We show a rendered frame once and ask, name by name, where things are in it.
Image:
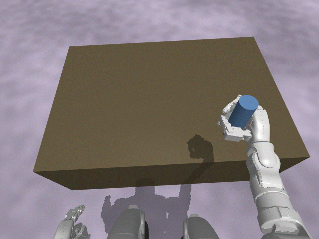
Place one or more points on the right robot arm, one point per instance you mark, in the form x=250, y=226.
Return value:
x=276, y=217

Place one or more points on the left robot hand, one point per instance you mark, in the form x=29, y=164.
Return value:
x=67, y=230

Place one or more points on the right robot hand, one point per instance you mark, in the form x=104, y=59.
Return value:
x=256, y=129

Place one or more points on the can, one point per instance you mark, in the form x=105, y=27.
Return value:
x=243, y=110

